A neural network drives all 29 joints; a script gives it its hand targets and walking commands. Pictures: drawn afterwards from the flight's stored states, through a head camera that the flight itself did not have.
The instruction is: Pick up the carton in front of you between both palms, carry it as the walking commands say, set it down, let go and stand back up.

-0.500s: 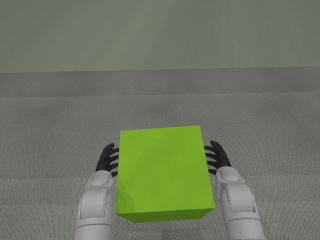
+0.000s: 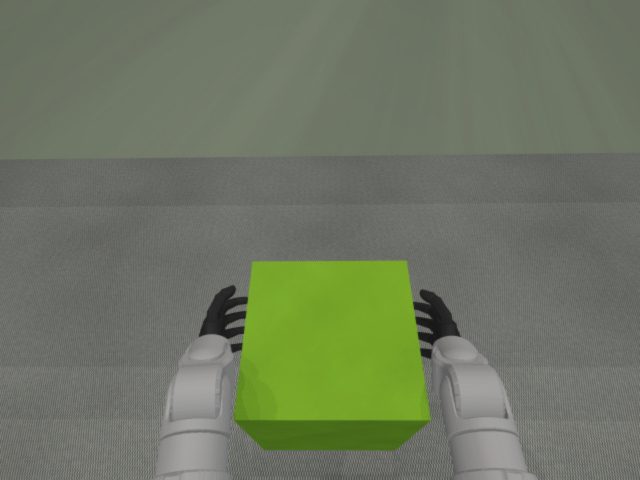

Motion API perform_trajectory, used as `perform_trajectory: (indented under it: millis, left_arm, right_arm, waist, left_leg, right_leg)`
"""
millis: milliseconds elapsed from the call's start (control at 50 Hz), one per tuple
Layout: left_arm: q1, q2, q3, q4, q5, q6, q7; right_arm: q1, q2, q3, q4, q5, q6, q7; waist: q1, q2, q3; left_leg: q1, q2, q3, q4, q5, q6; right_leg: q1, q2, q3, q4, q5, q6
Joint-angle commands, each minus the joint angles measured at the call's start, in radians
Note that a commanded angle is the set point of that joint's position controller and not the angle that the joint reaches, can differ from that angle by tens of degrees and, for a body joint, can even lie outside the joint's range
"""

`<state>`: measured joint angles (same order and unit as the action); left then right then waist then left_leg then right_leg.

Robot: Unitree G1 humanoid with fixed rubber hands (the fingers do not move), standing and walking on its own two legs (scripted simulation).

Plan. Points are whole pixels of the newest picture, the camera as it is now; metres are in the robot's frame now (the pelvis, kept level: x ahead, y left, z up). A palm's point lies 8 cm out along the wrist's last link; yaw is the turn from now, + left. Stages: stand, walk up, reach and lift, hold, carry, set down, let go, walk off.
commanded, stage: carry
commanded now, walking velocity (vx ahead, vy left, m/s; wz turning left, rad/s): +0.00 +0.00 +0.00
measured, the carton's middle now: (329, 363) +0.31 +0.00 -0.06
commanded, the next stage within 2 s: hold in 1.58 s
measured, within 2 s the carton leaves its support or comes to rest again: neither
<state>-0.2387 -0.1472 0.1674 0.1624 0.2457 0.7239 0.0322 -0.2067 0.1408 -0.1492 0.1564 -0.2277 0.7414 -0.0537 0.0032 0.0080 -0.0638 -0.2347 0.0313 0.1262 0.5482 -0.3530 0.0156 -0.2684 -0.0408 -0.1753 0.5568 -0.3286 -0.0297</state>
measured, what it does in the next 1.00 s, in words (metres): shifts its weight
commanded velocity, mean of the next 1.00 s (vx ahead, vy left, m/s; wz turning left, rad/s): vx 0.00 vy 0.00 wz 0.00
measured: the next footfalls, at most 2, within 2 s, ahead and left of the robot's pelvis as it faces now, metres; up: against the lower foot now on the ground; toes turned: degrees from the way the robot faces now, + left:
none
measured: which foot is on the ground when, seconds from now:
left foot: down 0.00-1.00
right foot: down 0.00-1.00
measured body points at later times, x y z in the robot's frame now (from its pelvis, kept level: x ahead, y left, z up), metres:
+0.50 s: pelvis -0.05 -0.01 +0.00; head -0.07 -0.02 +0.45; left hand +0.26 +0.14 +0.05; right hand +0.25 -0.16 +0.03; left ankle -0.04 +0.10 -0.73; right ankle -0.02 -0.09 -0.73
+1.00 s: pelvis -0.06 -0.02 +0.00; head -0.08 -0.03 +0.45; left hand +0.24 +0.13 +0.04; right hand +0.24 -0.17 +0.03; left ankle -0.04 +0.10 -0.73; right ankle -0.02 -0.09 -0.73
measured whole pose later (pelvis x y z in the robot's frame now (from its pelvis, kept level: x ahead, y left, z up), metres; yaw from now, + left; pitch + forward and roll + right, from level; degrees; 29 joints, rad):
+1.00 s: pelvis -0.06 -0.02 +0.00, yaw +0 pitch +2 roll +0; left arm -0.25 -0.15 0.21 0.21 0.26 0.71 0.02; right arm -0.23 0.15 -0.15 0.21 -0.25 0.75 -0.05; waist 0.00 0.01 -0.09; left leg -0.30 0.05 0.11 0.50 -0.22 0.00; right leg -0.32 -0.02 -0.20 0.48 -0.20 -0.07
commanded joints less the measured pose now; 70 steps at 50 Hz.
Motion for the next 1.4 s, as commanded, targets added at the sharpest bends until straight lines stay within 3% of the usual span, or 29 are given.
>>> perform_trajectory:
  millis: [0, 60, 120, 140, 180, 200, 240, 260, 280, 340, 380, 400, 460, 500, 520, 560, 600, 620, 700, 740, 800, 880, 1020, 1100, 1220, 1280, 1320, 1360, 1380]
  left_arm:
    - [-0.380, -0.890, -0.534, -0.076, -0.248, -0.025, -0.237]
    - [-0.382, -0.862, -0.538, -0.035, -0.240, -0.008, -0.235]
    - [-0.361, -0.837, -0.462, -0.006, -0.219, -0.035, -0.239]
    - [-0.416, -0.858, -0.484, 0.019, -0.209, -0.035, -0.241]
    - [-0.463, -0.880, -0.462, 0.049, -0.216, -0.042, -0.246]
    - [-0.485, -0.875, -0.502, -0.008, -0.223, -0.049, -0.248]
    - [-0.430, -0.878, -0.455, 0.097, -0.199, -0.035, -0.255]
    - [-0.462, -0.897, -0.470, 0.049, -0.208, -0.038, -0.254]
    - [-0.460, -0.933, -0.473, 0.093, -0.220, -0.036, -0.260]
    - [-0.449, -0.932, -0.476, 0.060, -0.237, -0.033, -0.263]
    - [-0.422, -0.942, -0.521, 0.040, -0.245, -0.030, -0.260]
    - [-0.431, -0.919, -0.491, 0.019, -0.227, -0.031, -0.259]
    - [-0.358, -0.956, -0.460, 0.113, -0.227, -0.021, -0.266]
    - [-0.440, -0.920, -0.484, 0.032, -0.225, -0.030, -0.261]
    - [-0.387, -0.934, -0.469, 0.041, -0.229, -0.029, -0.260]
    - [-0.444, -0.942, -0.497, 0.032, -0.235, -0.023, -0.256]
    - [-0.452, -0.911, -0.523, -0.009, -0.253, -0.033, -0.254]
    - [-0.436, -0.905, -0.496, 0.026, -0.237, -0.028, -0.253]
    - [-0.442, -0.924, -0.528, -0.018, -0.252, -0.039, -0.251]
    - [-0.425, -0.925, -0.504, 0.030, -0.224, -0.028, -0.252]
    - [-0.389, -0.920, -0.493, 0.028, -0.220, -0.025, -0.252]
    - [-0.399, -0.916, -0.495, 0.041, -0.241, -0.030, -0.264]
    - [-0.402, -0.950, -0.556, 0.014, -0.265, -0.029, -0.254]
    - [-0.395, -0.902, -0.539, -0.031, -0.251, -0.034, -0.243]
    - [-0.430, -0.899, -0.496, 0.042, -0.248, -0.027, -0.259]
    - [-0.396, -0.939, -0.518, 0.017, -0.249, -0.027, -0.256]
    - [-0.388, -0.898, -0.485, 0.044, -0.222, -0.027, -0.256]
    - [-0.413, -0.923, -0.491, 0.006, -0.236, -0.038, -0.255]
    - [-0.393, -0.918, -0.492, 0.027, -0.226, -0.032, -0.254]
  right_arm:
    - [-0.507, 0.897, 0.593, -0.156, 0.291, -0.042, 0.249]
    - [-0.462, 0.865, 0.513, -0.100, 0.236, -0.038, 0.241]
    - [-0.463, 0.887, 0.521, -0.046, 0.249, -0.041, 0.250]
    - [-0.490, 0.886, 0.483, -0.037, 0.215, -0.056, 0.250]
    - [-0.491, 0.890, 0.455, 0.039, 0.199, -0.052, 0.255]
    - [-0.505, 0.903, 0.472, -0.007, 0.211, -0.062, 0.260]
    - [-0.537, 0.909, 0.454, 0.039, 0.221, -0.061, 0.266]
    - [-0.545, 0.944, 0.479, 0.015, 0.240, -0.067, 0.268]
    - [-0.580, 0.931, 0.468, 0.000, 0.250, -0.070, 0.270]
    - [-0.548, 0.943, 0.510, -0.013, 0.243, -0.052, 0.262]
    - [-0.510, 0.963, 0.531, 0.003, 0.256, -0.047, 0.266]
    - [-0.545, 0.929, 0.507, -0.044, 0.249, -0.050, 0.262]
    - [-0.563, 0.930, 0.545, -0.076, 0.260, -0.052, 0.262]
    - [-0.514, 0.921, 0.488, -0.018, 0.232, -0.044, 0.261]
    - [-0.543, 0.937, 0.537, -0.065, 0.250, -0.049, 0.265]
    - [-0.549, 0.926, 0.522, -0.058, 0.244, -0.051, 0.262]
    - [-0.538, 0.926, 0.510, -0.038, 0.254, -0.048, 0.263]
    - [-0.511, 0.926, 0.491, -0.011, 0.247, -0.050, 0.265]
    - [-0.534, 0.945, 0.542, -0.056, 0.270, -0.056, 0.264]
    - [-0.561, 0.902, 0.528, -0.100, 0.255, -0.063, 0.261]
    - [-0.556, 0.921, 0.522, -0.057, 0.253, -0.051, 0.265]
    - [-0.529, 0.934, 0.546, -0.082, 0.253, -0.058, 0.263]
    - [-0.513, 0.919, 0.557, -0.098, 0.262, -0.060, 0.256]
    - [-0.483, 0.902, 0.542, -0.074, 0.264, -0.050, 0.254]
    - [-0.507, 0.914, 0.510, -0.021, 0.239, -0.047, 0.263]
    - [-0.510, 0.922, 0.533, -0.080, 0.245, -0.059, 0.266]
    - [-0.509, 0.922, 0.538, -0.065, 0.244, -0.056, 0.261]
    - [-0.550, 0.919, 0.557, -0.106, 0.263, -0.058, 0.258]
    - [-0.544, 0.920, 0.549, -0.088, 0.255, -0.055, 0.255]
  waist:
    - [-0.001, 0.020, -0.334]
    - [-0.003, 0.039, -0.295]
    - [-0.001, -0.059, -0.277]
    - [-0.002, -0.038, -0.273]
    - [-0.002, -0.021, -0.163]
    - [-0.006, 0.057, -0.175]
    - [0.004, 0.015, -0.171]
    - [0.007, 0.010, -0.170]
    - [0.004, 0.047, -0.201]
    - [-0.002, -0.065, -0.224]
    - [0.000, -0.032, -0.307]
    - [0.002, -0.001, -0.278]
    - [-0.003, -0.066, -0.258]
    - [0.003, 0.017, -0.246]
    - [0.000, -0.020, -0.225]
    - [0.002, 0.007, -0.232]
    - [-0.001, -0.027, -0.241]
    - [-0.001, 0.026, -0.244]
    - [-0.008, -0.053, -0.292]
    - [-0.002, 0.030, -0.260]
    - [0.004, -0.007, -0.220]
    - [0.001, -0.057, -0.279]
    - [0.007, -0.022, -0.300]
    - [-0.003, 0.036, -0.334]
    - [-0.003, -0.037, -0.221]
    - [0.003, 0.003, -0.299]
    - [-0.004, -0.065, -0.286]
    - [-0.003, 0.008, -0.298]
    - [0.003, -0.015, -0.287]
  left_leg:
    - [0.108, 0.124, -0.083, -0.036, 0.601, 0.009]
    - [0.075, 0.114, -0.084, -0.053, 0.540, 0.015]
    - [0.027, 0.131, -0.098, -0.080, 0.354, 0.012]
    - [0.052, 0.124, -0.090, -0.100, 0.316, 0.013]
    - [-0.015, 0.118, -0.098, -0.122, 0.190, 0.014]
    - [0.010, 0.117, -0.097, -0.138, 0.186, 0.013]
    - [-0.010, 0.131, -0.121, -0.166, 0.174, 0.026]
    - [0.004, 0.130, -0.121, -0.168, 0.179, 0.031]
    - [0.020, 0.122, -0.121, -0.159, 0.173, 0.034]
    - [0.024, 0.115, -0.105, -0.139, 0.201, 0.026]
    - [0.025, 0.124, -0.099, -0.105, 0.231, 0.028]
    - [-0.018, 0.117, -0.109, -0.129, 0.200, 0.035]
    - [-0.010, 0.121, -0.103, -0.136, 0.167, 0.022]
    - [-0.007, 0.110, -0.108, -0.135, 0.135, 0.012]
    - [-0.026, 0.126, -0.115, -0.141, 0.139, 0.015]
    - [-0.007, 0.104, -0.104, -0.132, 0.137, 0.003]
    - [-0.015, 0.115, -0.108, -0.115, 0.178, -0.001]
    - [-0.007, 0.122, -0.118, -0.118, 0.177, 0.010]
    - [-0.004, 0.117, -0.115, -0.120, 0.194, -0.002]
    - [-0.047, 0.110, -0.102, -0.131, 0.166, 0.014]
    - [-0.053, 0.101, -0.111, -0.118, 0.132, 0.001]
    - [-0.040, 0.111, -0.112, -0.116, 0.160, 0.004]
    - [-0.045, 0.088, -0.091, -0.085, 0.145, -0.018]
    - [-0.016, 0.124, -0.108, -0.093, 0.196, 0.015]
    - [-0.052, 0.123, -0.122, -0.107, 0.210, 0.001]
    - [-0.035, 0.119, -0.114, -0.097, 0.237, -0.001]
    - [-0.014, 0.141, -0.128, -0.093, 0.231, 0.002]
    - [-0.015, 0.121, -0.112, -0.100, 0.219, 0.002]
    - [-0.019, 0.125, -0.099, -0.111, 0.213, 0.000]
  right_leg:
    - [0.162, -0.111, 0.093, 0.003, 0.436, -0.004]
    - [0.156, -0.112, 0.091, -0.030, 0.412, 0.007]
    - [0.152, -0.110, 0.105, -0.069, 0.392, -0.001]
    - [0.138, -0.121, 0.113, -0.083, 0.371, -0.010]
    - [0.066, -0.114, 0.142, -0.150, 0.192, -0.006]
    - [0.063, -0.120, 0.142, -0.140, 0.184, -0.011]
    - [0.075, -0.123, 0.145, -0.142, 0.140, -0.012]
    - [0.055, -0.127, 0.141, -0.156, 0.141, -0.019]
    - [0.062, -0.128, 0.146, -0.153, 0.138, -0.019]
    - [0.085, -0.118, 0.137, -0.174, 0.152, -0.021]
    - [0.136, -0.113, 0.133, -0.133, 0.291, -0.019]
    - [0.146, -0.126, 0.132, -0.144, 0.261, -0.017]
    - [0.075, -0.128, 0.143, -0.161, 0.201, -0.021]
    - [0.058, -0.133, 0.158, -0.195, 0.116, -0.028]
    - [0.049, -0.126, 0.136, -0.182, 0.135, -0.020]
    - [0.021, -0.145, 0.176, -0.206, 0.068, -0.019]
    - [0.059, -0.124, 0.144, -0.182, 0.163, -0.007]
    - [0.058, -0.137, 0.143, -0.168, 0.192, -0.014]
    - [0.087, -0.131, 0.150, -0.153, 0.195, -0.026]
    - [0.078, -0.131, 0.152, -0.161, 0.227, -0.025]
    - [0.056, -0.152, 0.180, -0.221, 0.085, -0.016]
    - [0.071, -0.128, 0.151, -0.183, 0.157, -0.018]
    - [0.115, -0.141, 0.181, -0.205, 0.197, 0.022]
    - [0.137, -0.134, 0.159, -0.152, 0.296, -0.031]
    - [0.068, -0.133, 0.142, -0.164, 0.265, -0.004]
    - [0.114, -0.139, 0.148, -0.143, 0.298, 0.005]
    - [0.109, -0.115, 0.134, -0.128, 0.305, -0.010]
    - [0.114, -0.132, 0.150, -0.138, 0.300, -0.020]
    - [0.105, -0.142, 0.135, -0.134, 0.281, -0.016]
